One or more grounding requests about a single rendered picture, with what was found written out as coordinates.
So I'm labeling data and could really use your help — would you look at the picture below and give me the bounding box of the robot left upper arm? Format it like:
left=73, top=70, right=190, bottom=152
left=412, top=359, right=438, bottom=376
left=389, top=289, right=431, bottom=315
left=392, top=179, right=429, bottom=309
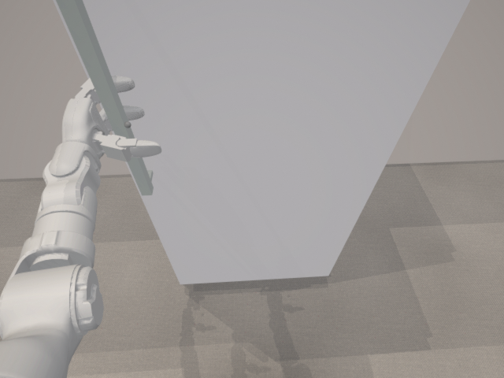
left=0, top=264, right=104, bottom=378

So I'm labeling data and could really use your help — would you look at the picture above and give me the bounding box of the robot left hand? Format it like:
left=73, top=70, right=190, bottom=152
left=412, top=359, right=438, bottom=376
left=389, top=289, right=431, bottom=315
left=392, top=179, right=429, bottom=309
left=62, top=76, right=161, bottom=162

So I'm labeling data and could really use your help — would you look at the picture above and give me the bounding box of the handle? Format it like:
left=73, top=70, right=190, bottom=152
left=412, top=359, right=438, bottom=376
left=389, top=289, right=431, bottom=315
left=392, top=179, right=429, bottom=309
left=56, top=0, right=154, bottom=195

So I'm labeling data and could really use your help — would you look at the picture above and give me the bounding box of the fridge door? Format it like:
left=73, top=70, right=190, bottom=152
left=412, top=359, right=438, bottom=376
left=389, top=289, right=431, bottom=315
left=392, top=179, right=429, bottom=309
left=53, top=0, right=470, bottom=284

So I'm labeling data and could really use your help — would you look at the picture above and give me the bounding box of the robot left forearm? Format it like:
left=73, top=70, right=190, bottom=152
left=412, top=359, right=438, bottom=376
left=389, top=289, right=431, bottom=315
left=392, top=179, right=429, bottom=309
left=0, top=141, right=101, bottom=338

